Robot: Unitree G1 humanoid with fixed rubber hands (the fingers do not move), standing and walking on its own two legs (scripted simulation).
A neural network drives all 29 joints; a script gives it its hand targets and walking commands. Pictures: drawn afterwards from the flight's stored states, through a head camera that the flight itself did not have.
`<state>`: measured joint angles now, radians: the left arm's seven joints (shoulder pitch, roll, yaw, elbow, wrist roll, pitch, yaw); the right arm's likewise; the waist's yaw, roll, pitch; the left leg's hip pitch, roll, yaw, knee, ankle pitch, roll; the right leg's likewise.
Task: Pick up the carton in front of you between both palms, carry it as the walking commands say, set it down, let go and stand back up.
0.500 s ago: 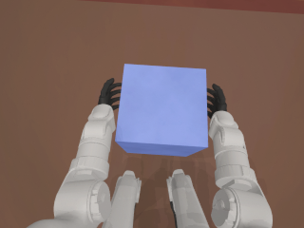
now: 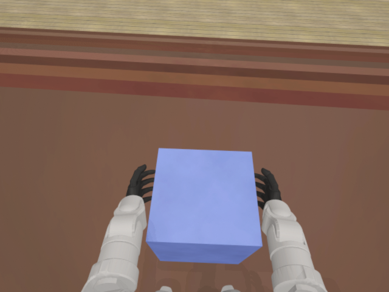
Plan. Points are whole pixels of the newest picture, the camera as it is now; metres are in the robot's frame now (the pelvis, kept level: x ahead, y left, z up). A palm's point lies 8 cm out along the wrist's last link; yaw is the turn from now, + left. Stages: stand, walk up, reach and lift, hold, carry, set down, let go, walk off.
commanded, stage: reach and lift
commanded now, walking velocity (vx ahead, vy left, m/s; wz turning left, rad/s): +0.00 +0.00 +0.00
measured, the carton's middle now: (201, 211) +0.33 -0.01 -0.10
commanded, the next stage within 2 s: hold in 1.32 s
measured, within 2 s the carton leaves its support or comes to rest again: neither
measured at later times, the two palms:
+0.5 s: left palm (118, 194) +0.30 +0.15 +0.07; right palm (285, 195) +0.30 -0.15 +0.07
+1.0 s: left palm (118, 187) +0.30 +0.15 +0.08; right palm (287, 189) +0.30 -0.15 +0.08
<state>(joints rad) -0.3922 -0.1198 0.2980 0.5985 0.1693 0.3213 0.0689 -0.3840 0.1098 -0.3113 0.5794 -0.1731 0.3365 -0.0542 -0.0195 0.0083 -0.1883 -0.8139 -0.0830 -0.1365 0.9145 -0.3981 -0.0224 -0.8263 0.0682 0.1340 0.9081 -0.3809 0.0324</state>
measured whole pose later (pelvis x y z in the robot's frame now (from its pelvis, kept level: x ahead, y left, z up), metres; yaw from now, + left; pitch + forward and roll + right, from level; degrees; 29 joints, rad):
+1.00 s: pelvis +0.01 +0.00 +0.06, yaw +0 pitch -4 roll +0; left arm -0.28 -0.16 0.26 0.34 0.28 0.65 0.00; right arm -0.27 0.15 -0.25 0.33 -0.28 0.65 0.00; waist 0.00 0.00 -0.01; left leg -0.13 -0.04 -0.14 0.42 -0.22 -0.01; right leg -0.15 0.04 0.14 0.42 -0.21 0.01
